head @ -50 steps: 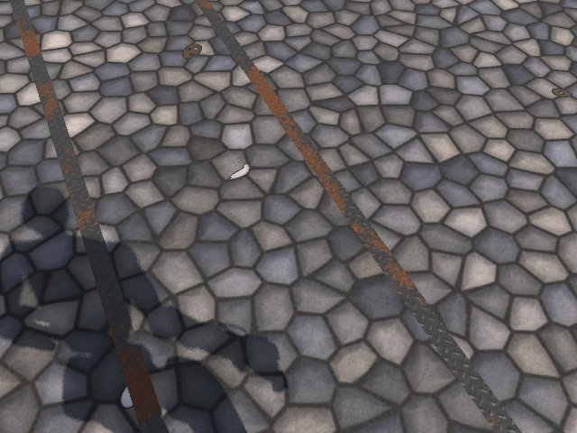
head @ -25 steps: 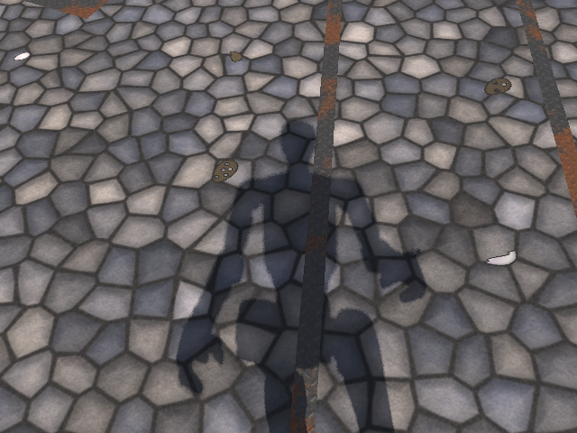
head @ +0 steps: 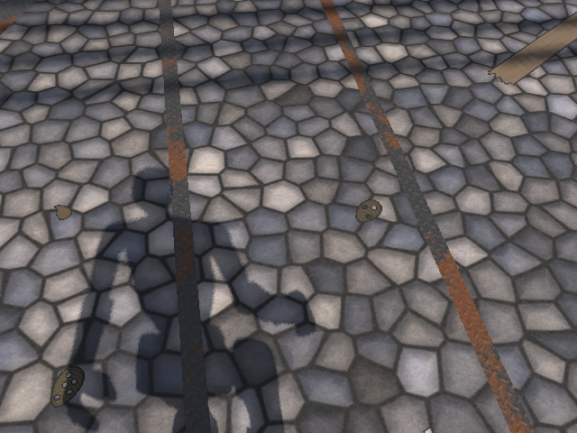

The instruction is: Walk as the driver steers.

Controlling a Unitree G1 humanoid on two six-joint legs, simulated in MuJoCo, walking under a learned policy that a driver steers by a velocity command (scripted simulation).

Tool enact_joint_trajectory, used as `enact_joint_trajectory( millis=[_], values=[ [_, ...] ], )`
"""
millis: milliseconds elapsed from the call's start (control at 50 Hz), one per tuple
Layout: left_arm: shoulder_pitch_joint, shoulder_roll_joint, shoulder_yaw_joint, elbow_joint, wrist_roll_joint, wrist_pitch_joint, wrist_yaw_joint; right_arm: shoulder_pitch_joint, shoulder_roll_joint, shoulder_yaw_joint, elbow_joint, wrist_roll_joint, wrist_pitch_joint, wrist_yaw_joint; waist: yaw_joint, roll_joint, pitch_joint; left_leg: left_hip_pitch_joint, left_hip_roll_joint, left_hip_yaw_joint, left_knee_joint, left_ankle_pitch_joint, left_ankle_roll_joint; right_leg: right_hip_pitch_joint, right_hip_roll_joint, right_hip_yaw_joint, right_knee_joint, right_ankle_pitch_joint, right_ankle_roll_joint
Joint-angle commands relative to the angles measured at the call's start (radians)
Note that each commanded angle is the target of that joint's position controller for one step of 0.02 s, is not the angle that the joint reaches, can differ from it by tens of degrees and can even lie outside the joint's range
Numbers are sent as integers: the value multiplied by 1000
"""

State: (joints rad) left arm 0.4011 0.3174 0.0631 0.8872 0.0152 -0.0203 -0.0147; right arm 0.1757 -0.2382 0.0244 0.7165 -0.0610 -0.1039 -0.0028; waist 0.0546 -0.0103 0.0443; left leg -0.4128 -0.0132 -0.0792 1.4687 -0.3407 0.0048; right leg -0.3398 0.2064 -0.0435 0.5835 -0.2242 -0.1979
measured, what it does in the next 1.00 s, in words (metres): walks ahead, turning right: left foot, then right foot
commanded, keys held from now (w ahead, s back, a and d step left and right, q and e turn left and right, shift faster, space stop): w+e+shift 0.80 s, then e+shift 0.16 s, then shift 0.04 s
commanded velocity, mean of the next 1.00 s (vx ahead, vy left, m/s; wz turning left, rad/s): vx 0.93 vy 0.00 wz -0.95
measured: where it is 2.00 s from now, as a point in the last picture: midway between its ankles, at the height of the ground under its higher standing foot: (409, 263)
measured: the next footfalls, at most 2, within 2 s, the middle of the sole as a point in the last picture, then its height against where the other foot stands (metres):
left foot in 0.28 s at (224, 424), level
right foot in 0.74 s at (374, 322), level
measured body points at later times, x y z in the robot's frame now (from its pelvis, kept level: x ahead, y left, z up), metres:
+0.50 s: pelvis +0.46 +0.05 +0.02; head +0.49 +0.04 +0.47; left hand +0.76 +0.22 -0.06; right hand +0.35 -0.23 -0.09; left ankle +0.46 +0.19 -0.72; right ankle +0.43 -0.04 -0.61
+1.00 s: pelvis +0.83 -0.18 +0.02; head +0.86 -0.21 +0.46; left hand +1.07 +0.00 -0.11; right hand +0.78 -0.50 -0.05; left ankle +1.08 -0.20 -0.66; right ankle +0.76 -0.14 -0.71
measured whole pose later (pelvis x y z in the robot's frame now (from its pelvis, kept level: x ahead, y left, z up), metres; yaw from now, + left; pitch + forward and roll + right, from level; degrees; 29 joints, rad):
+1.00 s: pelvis +0.83 -0.18 +0.02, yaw -56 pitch +1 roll -1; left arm 0.40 0.33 0.07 0.82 0.01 -0.02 -0.01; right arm 0.04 -0.27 0.01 0.57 -0.04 -0.05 -0.01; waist 0.07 0.00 0.10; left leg -0.71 0.11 -0.10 0.84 -0.16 -0.06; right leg -0.12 0.23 0.14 0.45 -0.30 -0.18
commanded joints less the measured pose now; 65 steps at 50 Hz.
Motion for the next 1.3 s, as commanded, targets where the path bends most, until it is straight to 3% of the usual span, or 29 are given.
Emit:
enact_joint_trajectory(
  millis=[20, 120, 200, 240, 280, 300, 320, 340, 380, 440, 580, 620, 660, 700, 720, 740, 760, 780, 820, 860, 980, 1040, 1080, 1100, 1120, 1140, 1160, 1200, 1300],
  values=[
    [-9, 107, 19, -69, -1, -45, 12, 1, -128, -9, -118, -27, 23, 8, -112, 137, 70, -272, 105, -19, -169, -7, -36, 3, -300, 582, -431, -206, -162],
    [9, 146, 44, -81, -21, -73, -1, -232, -89, 16, -211, 24, 35, 23, -11, 7, 77, -60, 104, 72, -724, 369, -71, -112, -174, 399, -452, 123, -88],
    [51, 172, 64, -81, -21, -65, -2, -262, -117, 2, -224, 36, 25, 16, 42, -51, 1, 14, 40, 68, -930, 430, -45, 123, -208, 435, -340, 360, -20],
    [29, 205, 73, -91, -9, -63, 5, -133, -181, -28, -184, 36, 15, 1, -21, -50, -97, 171, -7, 57, -969, 293, -27, 216, -213, 444, -147, 590, 23],
    [-71, 201, 69, -120, 0, -78, 0, 264, -276, -79, -96, 26, 3, -30, -242, -13, -306, 609, 94, -11, -904, 70, 8, 48, -155, 384, 333, 519, 61],
    [-72, 22, 23, -167, -12, -88, 5, 421, -350, -103, -68, -15, 0, -46, -252, 239, -418, 846, 383, -358, -983, -324, 34, -208, -73, 283, 670, -195, 61],
    [37, 2, -4, -224, -50, -81, 0, 290, -403, -122, -79, -15, 12, -34, -115, 511, -498, 866, 527, -904, -1221, -493, 135, -416, -73, 203, 858, -273, 74],
    [-58, 87, 3, -180, -16, -56, 11, 164, -269, -107, -111, -8, 20, -27, -128, 247, -306, 711, 456, -751, -1235, -595, 133, -488, -169, 166, 887, -144, 69],
    [-185, 100, 12, -191, 12, -36, -16, 135, -164, -82, -77, -2, 25, -18, -127, 39, -125, 488, 350, -370, -1210, -173, 94, -446, -237, 129, 787, -44, 88],
    [-251, 21, -11, -249, 23, 1, -51, 241, -98, -65, 31, 24, 1, -7, -92, 118, -52, 413, 295, -118, -1220, 163, 60, -474, -292, 119, 765, -37, 94],
    [-485, 16, -48, -366, 18, 16, -87, 231, -136, -71, 93, 32, -30, -1, -55, 43, 88, 314, 211, 282, -1351, 578, 11, -410, -266, -51, 392, 207, 77],
    [-521, 9, -55, -369, 17, 13, -94, 262, -179, -79, 106, 29, -28, -9, -54, 46, 94, 341, 207, 352, -1320, 914, -12, -280, -210, -137, 250, 212, 39],
    [-449, 33, -47, -339, 17, 10, -84, 304, -238, -93, 111, 31, -10, -28, -6, 103, 21, 433, 232, 364, -1150, 1336, -28, -150, -133, -182, 206, 152, 9],
    [-158, 101, -13, -253, 17, 5, -63, 243, -293, -109, 88, 28, 21, -41, 149, 133, -126, 386, 282, 333, -767, 1476, -15, 170, -85, -134, 180, 78, -38],
    [63, 149, 19, -177, 13, -3, -42, 193, -292, -110, 62, 23, 33, -33, 232, 103, -208, 221, 273, 316, -447, 1277, 0, 457, -88, -51, 85, 71, -78],
    [41, 202, 60, -158, -27, 10, -11, 159, -238, -108, 48, 19, 37, -13, 184, -96, -179, -61, 68, 315, -53, 224, -17, 629, -166, 113, 19, 12, -99],
    [-56, 331, 74, -210, 18, 28, -9, 250, -159, -81, -72, 24, 18, -9, 19, -217, -283, -413, -1, 186, 270, -178, -62, 842, -416, 623, -25, 205, -286],
    [19, 303, 79, -238, 20, 37, 8, 148, -201, -76, -119, 35, -7, -8, 102, -53, -382, -522, 13, 6, 267, -109, -59, 865, -475, 835, -223, -60, -342],
    [-51, 197, 56, -187, 5, 13, 26, 80, -199, -68, -121, 27, -19, -7, -15, 94, -48, -466, 106, -4, -8, -46, -49, 469, -420, 718, -343, 27, -241],
    [-129, 159, 36, -197, -1, -19, 33, 131, -188, -65, -94, -4, 26, -11, -114, 136, 41, -283, 137, 5, -128, -94, -84, 182, -351, 534, -311, 505, -204],
    [-136, 155, 45, -164, -12, -27, 8, 10, -90, -33, -147, 31, 59, -7, -92, 9, -68, 98, 22, 121, -703, 312, -59, -75, -106, 261, -176, 793, -24],
    [-53, 125, 41, -137, -17, -19, 11, 7, -115, -39, -135, 34, 54, -14, -39, -29, -110, 188, -31, 110, -875, 448, -30, 39, -117, 322, -75, 667, 54],
    [-77, 149, 48, -147, -12, -19, 22, 139, -160, -58, -87, 24, 35, -25, -116, -29, -138, 287, -31, 87, -993, 510, -4, 124, -132, 333, 146, 675, 106],
    [-69, 123, 42, -158, -19, -25, 24, 232, -203, -69, -60, 16, 16, -29, -155, 24, -171, 399, 63, 30, -1022, 766, 24, 90, -89, 288, 376, 470, 135],
    [74, 12, 22, -177, -35, -23, 33, 256, -250, -72, -77, 6, 9, -22, -81, 238, -304, 630, 423, -267, -871, 1442, 165, -106, 36, 194, 756, -494, 171],
    [181, 65, 21, -174, -18, -18, 44, 236, -257, -87, -94, 25, 23, -11, -50, 262, -484, 682, 537, -547, -927, 1337, 286, -196, 19, 217, 890, -440, 171],
    [118, 103, 24, -150, 10, -1, 45, 132, -200, -82, -127, 40, 34, -15, -46, 140, -412, 548, 474, -505, -993, 1049, 292, -202, -37, 219, 914, -309, 181],
    [-32, 93, 20, -182, 16, 19, 23, 61, -108, -52, -110, 38, 48, -18, -48, 59, -235, 357, 337, -286, -1051, 796, 234, -219, -94, 186, 812, -253, 202],
    [-46, 21, -10, -186, 7, 69, 2, 71, -142, -62, -41, 27, 55, -8, -12, 117, -182, 143, 245, -69, -1133, 774, 206, -43, -108, 121, 516, -239, 209]
  ],
)
Keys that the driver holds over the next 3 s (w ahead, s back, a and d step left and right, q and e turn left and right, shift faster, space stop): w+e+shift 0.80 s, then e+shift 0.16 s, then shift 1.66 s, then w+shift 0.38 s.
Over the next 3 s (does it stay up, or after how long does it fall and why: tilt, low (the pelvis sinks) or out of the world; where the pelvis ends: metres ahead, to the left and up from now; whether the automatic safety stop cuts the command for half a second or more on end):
stays up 1.04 -0.32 0.02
